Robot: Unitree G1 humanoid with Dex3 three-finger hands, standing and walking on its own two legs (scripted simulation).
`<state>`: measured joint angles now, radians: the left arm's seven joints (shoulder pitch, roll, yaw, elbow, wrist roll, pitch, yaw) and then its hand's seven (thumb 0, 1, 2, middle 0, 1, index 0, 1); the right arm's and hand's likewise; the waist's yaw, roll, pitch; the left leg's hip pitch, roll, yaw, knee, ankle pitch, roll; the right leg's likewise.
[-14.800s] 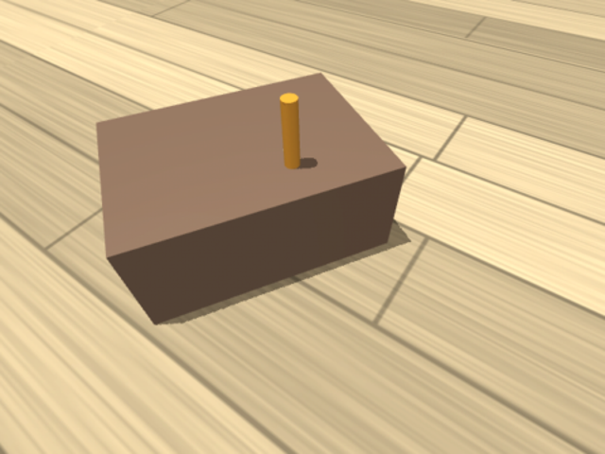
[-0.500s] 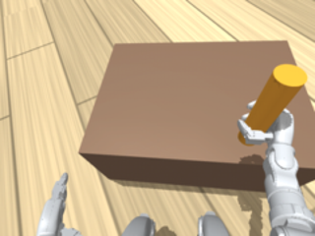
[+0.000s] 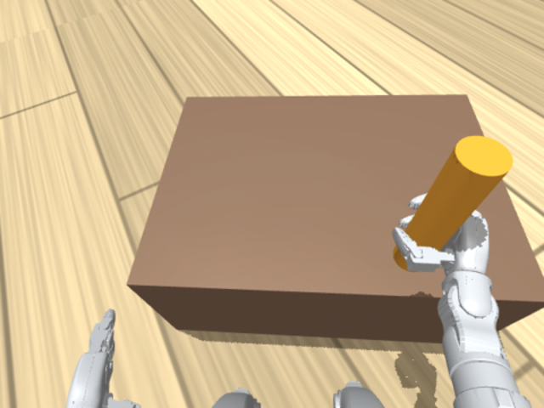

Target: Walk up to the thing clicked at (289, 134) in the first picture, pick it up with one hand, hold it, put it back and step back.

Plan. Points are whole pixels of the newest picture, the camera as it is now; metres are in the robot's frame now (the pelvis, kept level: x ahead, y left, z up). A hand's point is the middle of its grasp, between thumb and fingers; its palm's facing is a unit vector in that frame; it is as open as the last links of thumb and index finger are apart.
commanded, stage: lift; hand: right
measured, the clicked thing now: (438, 217) +0.36 -0.19 +0.08
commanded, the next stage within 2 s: hold in 0.22 s
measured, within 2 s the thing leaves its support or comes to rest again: neither
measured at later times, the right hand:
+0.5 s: hand (430, 236) +0.34 -0.18 +0.05, palm faces +0.21 +0.98 +0.00, open 7.7 cm
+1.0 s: hand (422, 231) +0.34 -0.17 +0.07, palm faces +0.19 +0.98 +0.00, open 7.7 cm
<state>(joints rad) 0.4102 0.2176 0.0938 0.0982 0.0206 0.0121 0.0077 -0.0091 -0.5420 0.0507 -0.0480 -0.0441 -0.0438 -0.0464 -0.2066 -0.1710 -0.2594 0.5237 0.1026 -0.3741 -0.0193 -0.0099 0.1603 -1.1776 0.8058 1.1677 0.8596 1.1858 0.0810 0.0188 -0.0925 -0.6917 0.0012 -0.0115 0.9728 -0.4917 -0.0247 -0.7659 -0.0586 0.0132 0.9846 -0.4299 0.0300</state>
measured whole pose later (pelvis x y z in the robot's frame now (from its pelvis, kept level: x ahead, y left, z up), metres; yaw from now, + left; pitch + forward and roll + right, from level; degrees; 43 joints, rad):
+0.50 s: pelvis +0.00 +0.00 +0.01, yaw +0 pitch +10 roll +1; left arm 0.38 0.21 0.10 0.18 0.01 0.03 0.02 -0.01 -0.54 0.05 -0.05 -0.05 -0.05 -0.05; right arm -0.13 -0.16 -0.21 0.42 0.11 -0.32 -0.04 -0.01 0.16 -1.18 0.80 1.17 0.86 1.19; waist 0.06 0.01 -0.08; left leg -0.61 0.01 -0.02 0.91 -0.47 -0.03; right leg -0.68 -0.05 0.00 0.92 -0.41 0.02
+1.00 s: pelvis +0.00 +0.00 +0.02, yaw +0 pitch +8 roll +0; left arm 0.36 0.20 0.10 0.22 0.00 0.03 0.04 -0.01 -0.53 0.05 -0.06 -0.06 -0.06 -0.05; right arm -0.13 -0.14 -0.18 0.40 0.12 -0.29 -0.05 -0.01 0.16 -1.18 0.80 1.18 0.85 1.19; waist 0.05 0.01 -0.06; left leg -0.54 0.02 -0.02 0.85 -0.45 -0.03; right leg -0.60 -0.05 0.00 0.85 -0.38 0.03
